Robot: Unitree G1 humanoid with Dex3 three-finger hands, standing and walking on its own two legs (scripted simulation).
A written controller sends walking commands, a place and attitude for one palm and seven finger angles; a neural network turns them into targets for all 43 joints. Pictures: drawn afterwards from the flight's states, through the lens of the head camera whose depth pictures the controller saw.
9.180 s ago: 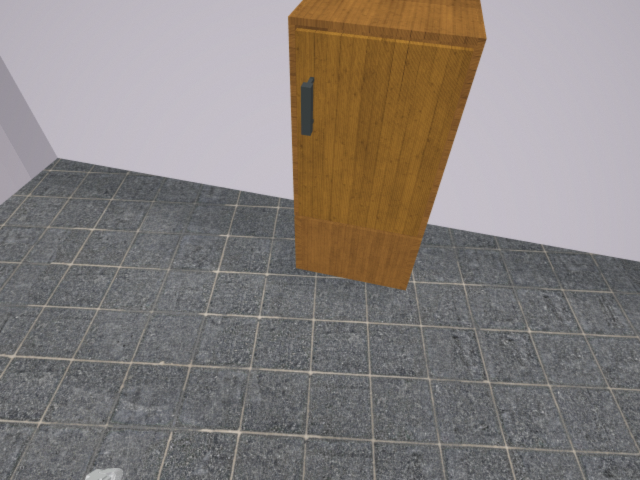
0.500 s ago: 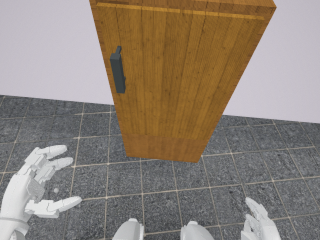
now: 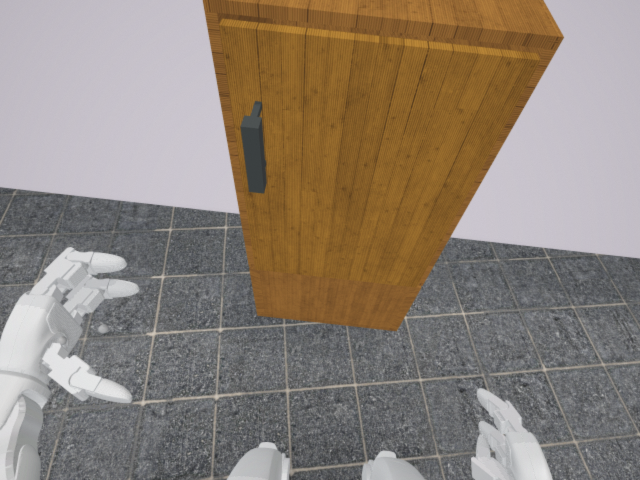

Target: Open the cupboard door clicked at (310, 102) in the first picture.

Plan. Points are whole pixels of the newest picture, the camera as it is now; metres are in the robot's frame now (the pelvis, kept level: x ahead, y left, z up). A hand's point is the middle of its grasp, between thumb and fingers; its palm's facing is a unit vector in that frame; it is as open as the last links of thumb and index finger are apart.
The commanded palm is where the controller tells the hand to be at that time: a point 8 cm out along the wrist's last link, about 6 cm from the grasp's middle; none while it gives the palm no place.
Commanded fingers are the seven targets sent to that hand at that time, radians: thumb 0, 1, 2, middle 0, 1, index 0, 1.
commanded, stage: raise the hand with hooked fingers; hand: left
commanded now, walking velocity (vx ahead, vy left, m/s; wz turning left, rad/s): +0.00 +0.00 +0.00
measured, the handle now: (257, 148) +0.57 +0.14 +0.05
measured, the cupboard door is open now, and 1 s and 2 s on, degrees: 0 0 0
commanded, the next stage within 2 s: move the hooked fingers beside the handle in 0.66 s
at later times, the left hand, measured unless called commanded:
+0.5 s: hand (109, 301) +0.29 +0.26 +0.06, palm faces -0.01 -1.00 -0.03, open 14.0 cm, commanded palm +0.27 +0.31 +0.06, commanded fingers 0.00 -0.50 0.30 -0.30 -1.20 -0.30 -1.20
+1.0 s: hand (128, 285) +0.32 +0.25 +0.06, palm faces -0.02 -1.00 -0.02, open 14.0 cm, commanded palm +0.30 +0.30 +0.06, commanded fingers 0.00 -0.50 0.30 -0.30 -1.20 -0.30 -1.20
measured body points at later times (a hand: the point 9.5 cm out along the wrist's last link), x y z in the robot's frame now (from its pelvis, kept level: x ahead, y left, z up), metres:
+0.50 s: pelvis +0.00 +0.00 +0.01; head +0.07 +0.02 +0.45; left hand +0.29 +0.32 +0.06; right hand +0.15 -0.26 -0.07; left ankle +0.02 +0.09 -0.66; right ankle +0.03 -0.13 -0.66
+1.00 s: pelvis +0.00 -0.01 +0.00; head +0.06 +0.01 +0.45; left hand +0.31 +0.30 +0.06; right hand +0.15 -0.27 -0.08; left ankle +0.02 +0.09 -0.66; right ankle +0.03 -0.13 -0.66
